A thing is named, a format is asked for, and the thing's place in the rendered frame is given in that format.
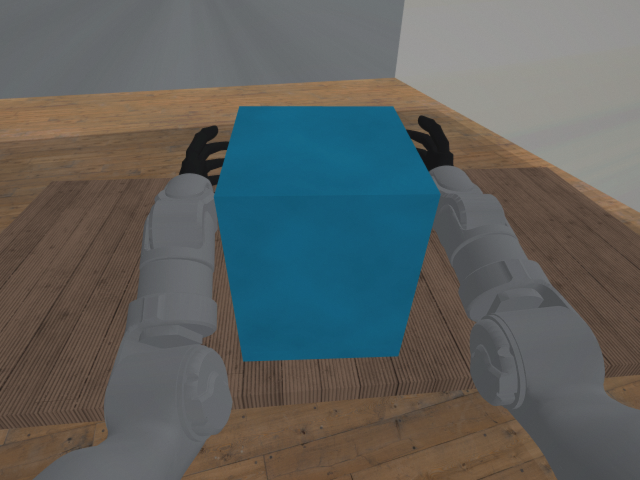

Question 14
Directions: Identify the left robot upper arm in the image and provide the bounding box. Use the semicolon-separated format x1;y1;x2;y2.
33;344;232;480

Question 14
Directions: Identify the left robot forearm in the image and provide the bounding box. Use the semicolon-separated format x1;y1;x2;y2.
104;173;218;430

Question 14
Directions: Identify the right robot upper arm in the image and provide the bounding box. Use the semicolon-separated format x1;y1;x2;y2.
470;306;640;480

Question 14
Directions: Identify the table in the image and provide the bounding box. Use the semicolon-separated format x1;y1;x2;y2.
0;167;640;430

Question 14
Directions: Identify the right robot forearm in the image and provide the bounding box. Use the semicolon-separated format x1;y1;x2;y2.
429;165;605;384

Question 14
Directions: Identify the right robot hand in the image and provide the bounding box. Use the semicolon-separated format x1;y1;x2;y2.
406;115;454;171

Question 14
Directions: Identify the left robot hand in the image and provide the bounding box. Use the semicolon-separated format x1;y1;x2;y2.
179;125;229;193

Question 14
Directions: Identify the carton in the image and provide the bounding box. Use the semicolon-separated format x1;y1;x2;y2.
214;106;441;362

